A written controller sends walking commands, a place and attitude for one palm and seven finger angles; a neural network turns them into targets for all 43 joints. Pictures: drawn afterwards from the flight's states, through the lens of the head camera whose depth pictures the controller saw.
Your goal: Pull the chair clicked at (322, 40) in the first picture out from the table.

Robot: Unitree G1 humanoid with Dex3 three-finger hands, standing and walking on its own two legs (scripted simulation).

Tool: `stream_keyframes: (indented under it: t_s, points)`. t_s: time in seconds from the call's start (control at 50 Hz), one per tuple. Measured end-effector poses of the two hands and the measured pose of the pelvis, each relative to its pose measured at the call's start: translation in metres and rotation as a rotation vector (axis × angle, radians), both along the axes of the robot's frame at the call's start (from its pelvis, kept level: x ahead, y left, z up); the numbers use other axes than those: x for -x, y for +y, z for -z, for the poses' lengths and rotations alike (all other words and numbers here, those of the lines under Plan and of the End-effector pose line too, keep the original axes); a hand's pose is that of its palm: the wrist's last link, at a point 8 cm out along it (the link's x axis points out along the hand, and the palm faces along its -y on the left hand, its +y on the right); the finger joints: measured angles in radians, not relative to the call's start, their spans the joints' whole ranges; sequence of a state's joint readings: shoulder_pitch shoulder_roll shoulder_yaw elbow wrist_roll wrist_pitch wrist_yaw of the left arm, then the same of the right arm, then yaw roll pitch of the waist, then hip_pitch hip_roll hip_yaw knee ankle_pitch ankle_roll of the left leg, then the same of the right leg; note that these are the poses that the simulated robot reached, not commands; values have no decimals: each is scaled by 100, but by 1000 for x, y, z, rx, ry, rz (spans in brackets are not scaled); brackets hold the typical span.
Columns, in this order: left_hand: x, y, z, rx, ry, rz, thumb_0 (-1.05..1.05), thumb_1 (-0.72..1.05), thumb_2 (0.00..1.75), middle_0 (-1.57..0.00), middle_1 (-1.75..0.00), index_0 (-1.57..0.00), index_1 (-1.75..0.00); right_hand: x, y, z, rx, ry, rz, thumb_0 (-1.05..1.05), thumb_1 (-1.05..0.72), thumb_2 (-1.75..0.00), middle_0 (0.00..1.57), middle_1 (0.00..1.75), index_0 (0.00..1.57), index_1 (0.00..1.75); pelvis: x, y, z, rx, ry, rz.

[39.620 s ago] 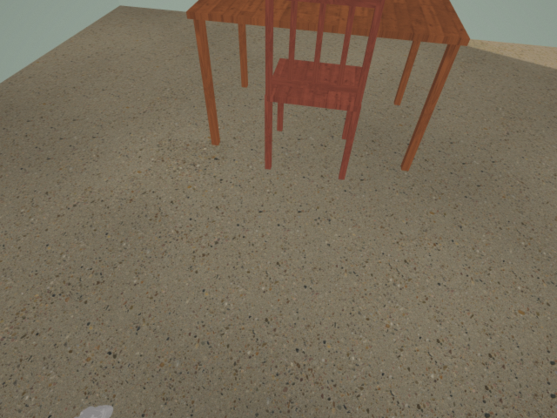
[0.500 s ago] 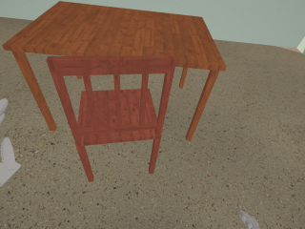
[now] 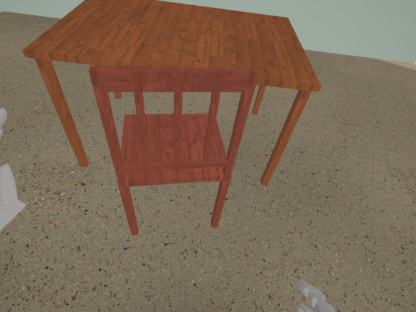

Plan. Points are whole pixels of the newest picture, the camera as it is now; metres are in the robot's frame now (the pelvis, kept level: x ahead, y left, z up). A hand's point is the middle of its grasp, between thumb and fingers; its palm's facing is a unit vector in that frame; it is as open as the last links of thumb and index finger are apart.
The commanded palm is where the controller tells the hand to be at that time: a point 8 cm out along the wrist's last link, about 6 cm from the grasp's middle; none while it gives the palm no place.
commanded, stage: stop stepping back and stand still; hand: left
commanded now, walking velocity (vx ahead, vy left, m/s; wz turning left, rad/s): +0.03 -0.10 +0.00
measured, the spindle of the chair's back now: (177, 131) +0.65 +0.12 -0.08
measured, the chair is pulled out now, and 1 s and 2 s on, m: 0.21 0.21 0.21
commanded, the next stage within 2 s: let the arm hang, fingers relaxed in 0.74 s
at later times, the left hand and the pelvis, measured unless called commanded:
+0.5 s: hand (54, 194) +0.23 +0.24 +0.17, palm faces +0.35 -0.76 -0.54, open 7.4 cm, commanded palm +0.17 +0.27 +0.18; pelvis +0.02 -0.02 +0.01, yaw -2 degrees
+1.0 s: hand (91, 279) +0.19 +0.23 -0.05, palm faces +0.12 -0.90 -0.41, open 7.4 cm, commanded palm none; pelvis +0.01 -0.01 -0.01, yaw +0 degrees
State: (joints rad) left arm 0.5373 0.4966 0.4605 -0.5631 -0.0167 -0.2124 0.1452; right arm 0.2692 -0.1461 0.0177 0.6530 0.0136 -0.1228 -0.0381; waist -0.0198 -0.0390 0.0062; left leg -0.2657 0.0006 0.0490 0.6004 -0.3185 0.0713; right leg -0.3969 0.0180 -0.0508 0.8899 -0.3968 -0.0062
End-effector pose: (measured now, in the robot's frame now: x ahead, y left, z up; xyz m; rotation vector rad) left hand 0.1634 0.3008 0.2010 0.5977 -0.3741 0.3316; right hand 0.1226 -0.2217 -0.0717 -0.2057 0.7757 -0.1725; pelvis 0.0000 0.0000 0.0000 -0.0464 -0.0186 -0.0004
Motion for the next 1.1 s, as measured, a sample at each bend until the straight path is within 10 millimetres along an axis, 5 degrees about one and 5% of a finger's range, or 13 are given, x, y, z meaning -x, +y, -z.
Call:
stream_keyframes:
  t_s: [0.06,0.14,0.26,0.46,0.68,0.86,0.9,0.96,1.04,1.1]
  points:
    - [-4,9,-7,-37,28,-32,1,89,89,-22,-30,-21,-30,-4,5,2,-26,-3,2,1,-91,-90,21,30,21,30,-3,3,-3,4,16,17]
    - [-12,12,15,-5,138,-63,1,90,90,-21,-30,-21,-30,-9,3,10,-42,2,11,1,-91,-89,21,30,21,30,-4,2,0,-2,18,37]
    - [-20,-11,43,114,237,-39,2,90,90,-21,-30,-21,-30,-13,-14,7,-8,27,22,1,-91,-89,21,30,21,30,-10,-5,-4,-22,9,42]
    - [-28,-30,5,-4,154,-11,1,89,89,-22,-30,-22,-30,-38,-44,-3,13,-24,49,1,-91,-90,21,29,21,30,-19,-20,-7,-33,16,42]
    - [-26,-37,37,110,263,-74,1,89,89,-22,-30,-21,-30,-46,-56,-2,13,-19,54,1,-91,-90,21,29,20,30,-23,-28,-8,-37,21,35]
    - [-24,-34,25,49,219,-46,1,89,89,-22,-30,-22,-30,-45,-48,-2,-1,-22,23,1,-91,-90,20,29,20,30,-19,-25,-9,-32,22,22]
    - [-31,-24,64,77,363,-66,1,90,90,-21,-30,-21,-30,-43,-47,11,-23,2,-18,1,-91,-90,20,29,20,30,-15,-21,-4,-33,36,9]
    - [-26,-19,159,248,698,-148,0,90,90,-21,-30,-20,-30,-29,-45,34,-48,75,-22,0,-91,-90,20,29,20,30,-10,-16,3,-41,45,4]
    - [25,-56,274,461,1152,-185,1,91,90,-20,-30,-20,-30,8,-38,51,-66,208,3,0,-91,-90,20,29,20,30,-6,-15,6,-47,30,4]
    - [78,-99,323,587,1405,-148,1,91,90,-20,-30,-20,-30,44,-33,52,-59,331,29,0,-91,-89,20,29,20,30,-3,-17,2,-48,13,4]
